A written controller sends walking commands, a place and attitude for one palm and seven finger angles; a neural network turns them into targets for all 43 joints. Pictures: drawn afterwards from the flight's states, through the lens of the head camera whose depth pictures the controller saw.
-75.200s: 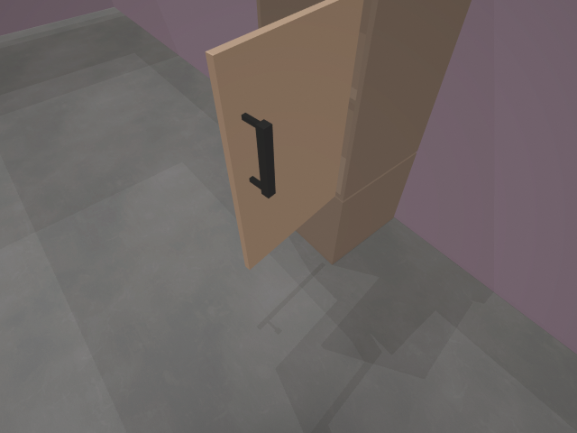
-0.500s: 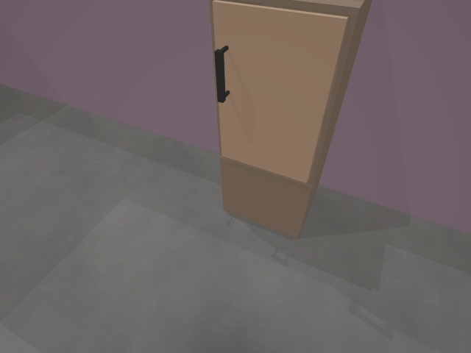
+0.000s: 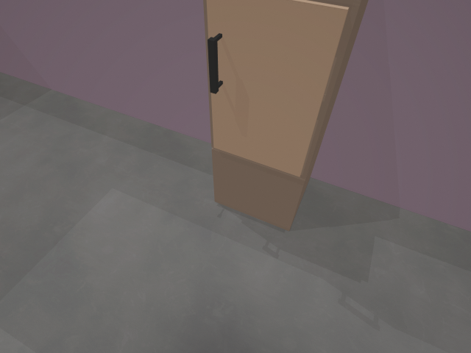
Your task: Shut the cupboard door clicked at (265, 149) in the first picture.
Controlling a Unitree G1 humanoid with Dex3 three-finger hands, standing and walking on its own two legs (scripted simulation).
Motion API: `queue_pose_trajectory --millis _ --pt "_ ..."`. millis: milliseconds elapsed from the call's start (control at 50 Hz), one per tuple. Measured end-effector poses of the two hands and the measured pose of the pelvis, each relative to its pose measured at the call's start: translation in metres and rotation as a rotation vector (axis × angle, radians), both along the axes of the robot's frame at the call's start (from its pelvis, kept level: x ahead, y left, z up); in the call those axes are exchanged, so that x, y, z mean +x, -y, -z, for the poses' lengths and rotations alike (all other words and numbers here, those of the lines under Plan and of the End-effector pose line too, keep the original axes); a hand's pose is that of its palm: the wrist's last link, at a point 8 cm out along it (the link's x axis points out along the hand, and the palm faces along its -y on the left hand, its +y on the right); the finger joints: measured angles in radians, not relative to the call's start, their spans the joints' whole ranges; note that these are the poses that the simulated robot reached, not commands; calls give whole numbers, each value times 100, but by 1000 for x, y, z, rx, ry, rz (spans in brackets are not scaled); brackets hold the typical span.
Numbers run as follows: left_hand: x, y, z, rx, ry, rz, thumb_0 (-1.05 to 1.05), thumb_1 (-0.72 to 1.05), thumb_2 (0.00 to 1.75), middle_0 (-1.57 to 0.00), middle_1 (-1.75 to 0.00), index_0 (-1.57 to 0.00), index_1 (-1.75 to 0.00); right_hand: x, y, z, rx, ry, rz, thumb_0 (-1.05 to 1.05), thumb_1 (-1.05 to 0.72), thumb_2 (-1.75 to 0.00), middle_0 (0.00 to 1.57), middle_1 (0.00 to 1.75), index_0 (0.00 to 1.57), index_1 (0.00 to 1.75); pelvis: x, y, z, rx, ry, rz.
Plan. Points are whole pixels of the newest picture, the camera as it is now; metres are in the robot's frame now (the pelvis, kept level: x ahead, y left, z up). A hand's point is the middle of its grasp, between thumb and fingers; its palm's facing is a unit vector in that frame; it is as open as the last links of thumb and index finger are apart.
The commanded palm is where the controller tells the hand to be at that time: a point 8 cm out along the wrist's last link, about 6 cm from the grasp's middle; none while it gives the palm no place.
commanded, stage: look to check the result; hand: left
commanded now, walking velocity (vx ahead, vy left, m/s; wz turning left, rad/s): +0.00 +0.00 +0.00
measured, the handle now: (216, 64) +0.90 +0.10 +0.05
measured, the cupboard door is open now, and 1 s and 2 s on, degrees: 0 0 0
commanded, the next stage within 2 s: stand and wait in 0.42 s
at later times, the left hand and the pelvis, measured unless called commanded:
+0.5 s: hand out of the picture +0.00 +0.16 -0.17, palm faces +0.04 -0.98 -0.17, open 7.4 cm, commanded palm none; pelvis +0.02 +0.00 +0.00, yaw +0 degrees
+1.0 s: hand out of the picture +0.01 +0.15 -0.17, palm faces +0.04 -0.98 -0.18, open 7.4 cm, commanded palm none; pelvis +0.03 -0.01 +0.00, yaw +0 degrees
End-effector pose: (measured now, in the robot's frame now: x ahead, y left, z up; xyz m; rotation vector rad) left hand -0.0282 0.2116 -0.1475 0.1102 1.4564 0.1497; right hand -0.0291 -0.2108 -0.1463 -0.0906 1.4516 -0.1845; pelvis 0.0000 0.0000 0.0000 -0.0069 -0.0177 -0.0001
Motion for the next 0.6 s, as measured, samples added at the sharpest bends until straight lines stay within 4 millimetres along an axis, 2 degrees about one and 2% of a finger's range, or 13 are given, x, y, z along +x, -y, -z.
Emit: queue_pose_trajectory --millis 200,420,600 --pt "1 -5 -4 18 -30 -7 0 91 90 -20 -30 -19 -30 21 1 0 2 16 -14 0 -91 -90 20 29 20 30 10 0 -2 3 2 3" --pt "19 0 -4 11 -7 -2 0 91 90 -20 -30 -19 -30 44 11 -2 -17 43 -30 1 -91 -90 20 29 20 30 20 2 -3 7 5 3" --pt "33 4 -3 5 14 2 0 91 90 -20 -30 -20 -30 53 15 -3 -24 51 -37 0 -91 -90 20 29 20 30 26 5 -3 8 9 1"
